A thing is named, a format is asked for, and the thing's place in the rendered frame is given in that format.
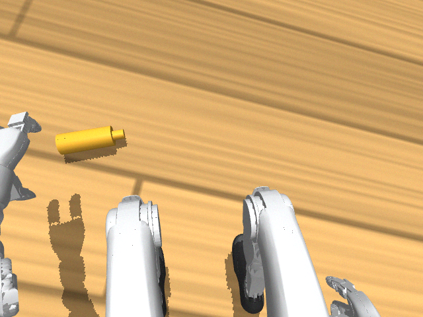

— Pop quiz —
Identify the right robot hand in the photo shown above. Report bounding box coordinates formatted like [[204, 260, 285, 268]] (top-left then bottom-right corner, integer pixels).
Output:
[[326, 276, 381, 317]]

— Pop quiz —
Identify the bottle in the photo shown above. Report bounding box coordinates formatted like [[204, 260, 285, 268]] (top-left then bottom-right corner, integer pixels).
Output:
[[56, 125, 126, 155]]

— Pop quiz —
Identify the right robot foot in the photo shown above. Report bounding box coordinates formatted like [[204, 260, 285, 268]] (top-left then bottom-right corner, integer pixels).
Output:
[[232, 234, 264, 314]]

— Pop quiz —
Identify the left robot arm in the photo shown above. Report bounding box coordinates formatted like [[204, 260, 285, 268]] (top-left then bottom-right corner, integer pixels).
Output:
[[0, 165, 19, 317]]

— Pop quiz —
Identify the left robot hand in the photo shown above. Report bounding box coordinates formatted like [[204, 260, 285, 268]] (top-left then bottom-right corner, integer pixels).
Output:
[[0, 112, 42, 201]]

